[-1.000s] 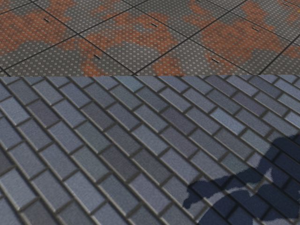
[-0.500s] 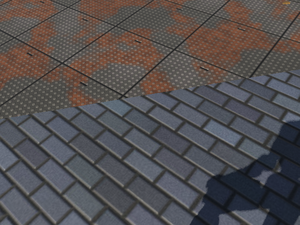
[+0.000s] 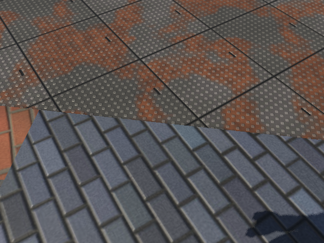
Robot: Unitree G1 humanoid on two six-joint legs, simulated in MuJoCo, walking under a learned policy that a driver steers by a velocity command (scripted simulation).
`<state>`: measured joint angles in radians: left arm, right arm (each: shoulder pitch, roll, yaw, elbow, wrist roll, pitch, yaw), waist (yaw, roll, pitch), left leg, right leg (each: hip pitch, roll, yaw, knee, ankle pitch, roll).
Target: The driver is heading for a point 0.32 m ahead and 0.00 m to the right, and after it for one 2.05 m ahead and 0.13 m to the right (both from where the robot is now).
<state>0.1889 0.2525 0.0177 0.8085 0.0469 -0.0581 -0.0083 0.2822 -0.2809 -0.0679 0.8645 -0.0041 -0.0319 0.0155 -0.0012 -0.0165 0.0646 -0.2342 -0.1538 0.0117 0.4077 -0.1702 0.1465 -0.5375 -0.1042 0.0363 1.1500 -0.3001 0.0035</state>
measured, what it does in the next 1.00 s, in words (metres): walks ahead: right foot, then left foot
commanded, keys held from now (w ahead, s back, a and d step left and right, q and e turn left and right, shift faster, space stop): w+q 0.26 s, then w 0.06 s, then w+e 0.50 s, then e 0.18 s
